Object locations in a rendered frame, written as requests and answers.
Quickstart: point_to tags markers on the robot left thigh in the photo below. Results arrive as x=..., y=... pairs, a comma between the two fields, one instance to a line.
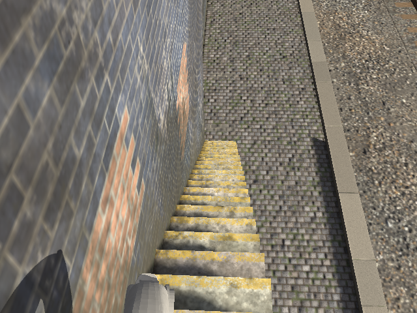
x=149, y=296

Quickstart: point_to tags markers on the robot left shin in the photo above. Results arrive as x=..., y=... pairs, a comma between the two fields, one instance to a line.
x=143, y=276

